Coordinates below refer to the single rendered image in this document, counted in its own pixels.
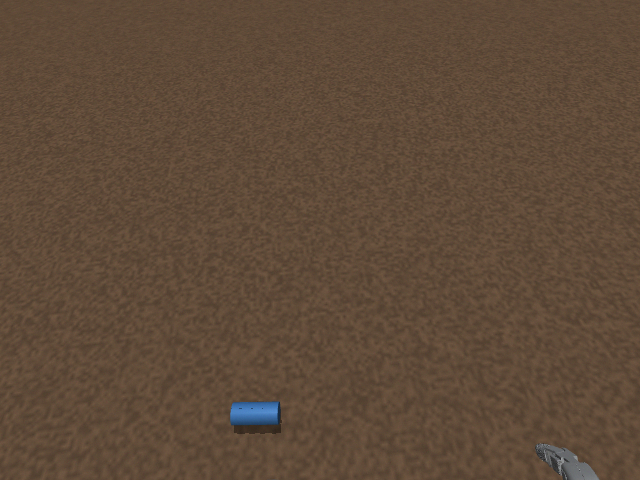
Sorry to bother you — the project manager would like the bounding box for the can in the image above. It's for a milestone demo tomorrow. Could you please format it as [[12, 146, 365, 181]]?
[[230, 402, 280, 425]]

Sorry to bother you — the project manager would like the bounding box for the right robot hand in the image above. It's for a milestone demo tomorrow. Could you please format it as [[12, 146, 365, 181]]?
[[535, 443, 600, 480]]

